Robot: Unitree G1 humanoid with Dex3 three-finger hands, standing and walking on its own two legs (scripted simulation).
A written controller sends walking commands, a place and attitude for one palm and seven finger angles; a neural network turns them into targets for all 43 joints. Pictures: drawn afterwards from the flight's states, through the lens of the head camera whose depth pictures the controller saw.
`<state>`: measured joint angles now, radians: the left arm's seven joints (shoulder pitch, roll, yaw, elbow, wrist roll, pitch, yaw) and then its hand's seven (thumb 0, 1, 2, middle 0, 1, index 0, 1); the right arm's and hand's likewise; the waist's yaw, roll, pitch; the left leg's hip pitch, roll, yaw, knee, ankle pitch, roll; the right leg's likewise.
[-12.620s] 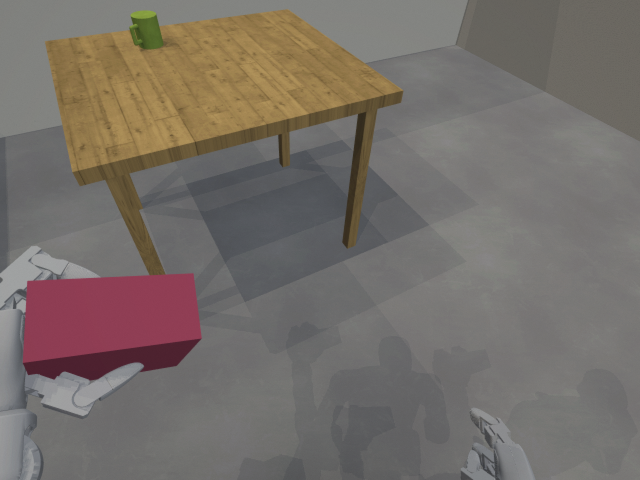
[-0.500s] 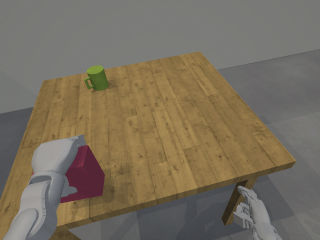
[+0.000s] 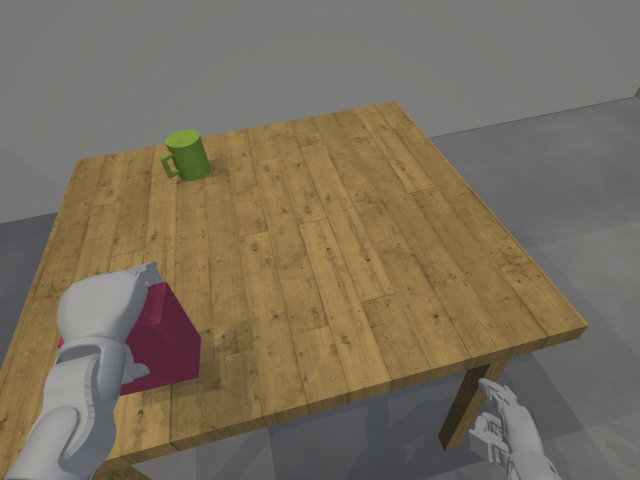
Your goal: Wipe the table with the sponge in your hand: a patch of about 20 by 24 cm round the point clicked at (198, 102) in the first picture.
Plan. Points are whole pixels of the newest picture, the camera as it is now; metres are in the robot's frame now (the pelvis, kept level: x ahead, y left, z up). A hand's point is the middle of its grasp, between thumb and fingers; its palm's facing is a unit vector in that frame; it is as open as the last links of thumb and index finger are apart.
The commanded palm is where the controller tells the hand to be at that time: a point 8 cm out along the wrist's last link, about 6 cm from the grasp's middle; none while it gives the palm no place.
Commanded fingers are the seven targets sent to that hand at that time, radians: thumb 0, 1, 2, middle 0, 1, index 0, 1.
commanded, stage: move the sponge above the wiping area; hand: left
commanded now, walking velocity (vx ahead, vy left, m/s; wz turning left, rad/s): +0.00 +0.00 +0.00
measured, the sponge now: (146, 350) +0.24 +0.29 +0.02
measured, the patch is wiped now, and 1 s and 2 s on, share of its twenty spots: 0.00 0.00 0.00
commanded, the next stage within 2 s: none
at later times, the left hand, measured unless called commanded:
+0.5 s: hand (134, 320) +0.26 +0.29 +0.07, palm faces +0.03 -0.07 -1.00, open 10.5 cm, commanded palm +0.23 +0.28 +0.13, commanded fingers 0.00 0.10 1.30 -1.20 -1.60 -1.20 -1.60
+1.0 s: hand (125, 316) +0.26 +0.30 +0.08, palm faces +0.04 -0.07 -1.00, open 10.5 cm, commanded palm +0.22 +0.28 +0.13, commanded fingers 0.00 0.10 1.30 -1.20 -1.60 -1.20 -1.60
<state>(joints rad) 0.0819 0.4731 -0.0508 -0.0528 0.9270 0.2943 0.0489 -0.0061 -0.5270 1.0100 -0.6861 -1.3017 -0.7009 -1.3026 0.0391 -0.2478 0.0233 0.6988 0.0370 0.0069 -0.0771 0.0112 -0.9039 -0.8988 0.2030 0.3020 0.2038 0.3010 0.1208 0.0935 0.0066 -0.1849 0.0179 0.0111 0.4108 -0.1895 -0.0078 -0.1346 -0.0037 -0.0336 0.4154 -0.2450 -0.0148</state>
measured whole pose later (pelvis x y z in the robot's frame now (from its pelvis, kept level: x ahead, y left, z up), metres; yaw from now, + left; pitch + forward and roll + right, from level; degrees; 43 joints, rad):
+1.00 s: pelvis +0.00 +0.00 +0.00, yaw +0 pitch -1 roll +0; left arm 0.03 0.45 -0.05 0.02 0.92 0.42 0.07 0.00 -0.53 1.01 -0.69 -1.29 -0.70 -1.29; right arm 0.02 -0.25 0.03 0.70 0.06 0.04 -0.06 0.01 -0.90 -0.90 0.20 0.30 0.20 0.30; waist 0.10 0.10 -0.02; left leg -0.20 0.01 0.01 0.41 -0.19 -0.01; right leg -0.15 -0.01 -0.03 0.43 -0.26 -0.01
